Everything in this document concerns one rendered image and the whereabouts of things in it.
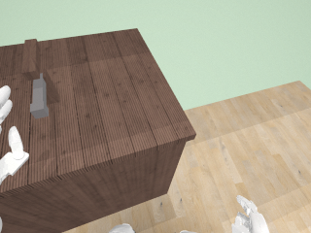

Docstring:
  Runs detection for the counter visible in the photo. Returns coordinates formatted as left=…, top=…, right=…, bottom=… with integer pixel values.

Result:
left=0, top=28, right=196, bottom=233

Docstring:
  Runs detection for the robot right hand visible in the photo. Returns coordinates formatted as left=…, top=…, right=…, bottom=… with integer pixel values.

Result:
left=231, top=195, right=270, bottom=233

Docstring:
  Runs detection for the robot left hand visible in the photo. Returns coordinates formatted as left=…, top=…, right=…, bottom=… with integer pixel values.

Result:
left=0, top=85, right=29, bottom=184

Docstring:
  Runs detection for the tap lever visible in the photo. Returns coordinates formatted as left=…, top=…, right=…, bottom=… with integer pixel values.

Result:
left=30, top=73, right=49, bottom=119

